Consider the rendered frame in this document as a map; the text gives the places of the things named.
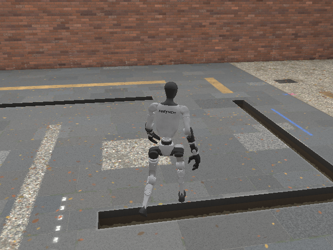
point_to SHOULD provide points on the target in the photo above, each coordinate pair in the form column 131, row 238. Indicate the robot right forearm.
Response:
column 192, row 143

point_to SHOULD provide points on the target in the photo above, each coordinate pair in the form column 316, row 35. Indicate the robot shin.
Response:
column 181, row 178
column 147, row 193

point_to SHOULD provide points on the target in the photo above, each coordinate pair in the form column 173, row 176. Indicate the robot left shin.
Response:
column 147, row 193

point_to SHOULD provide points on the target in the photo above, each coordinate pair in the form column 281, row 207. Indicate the left robot upper arm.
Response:
column 150, row 116

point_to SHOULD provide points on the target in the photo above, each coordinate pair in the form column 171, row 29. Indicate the robot left forearm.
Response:
column 149, row 132

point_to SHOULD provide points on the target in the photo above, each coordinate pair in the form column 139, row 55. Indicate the robot right shin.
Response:
column 181, row 178

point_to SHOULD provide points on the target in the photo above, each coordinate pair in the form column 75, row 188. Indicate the robot right hand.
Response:
column 197, row 160

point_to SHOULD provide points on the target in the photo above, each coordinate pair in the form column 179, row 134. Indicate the right robot upper arm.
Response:
column 186, row 119

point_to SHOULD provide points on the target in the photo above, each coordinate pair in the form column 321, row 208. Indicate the robot left hand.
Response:
column 155, row 136

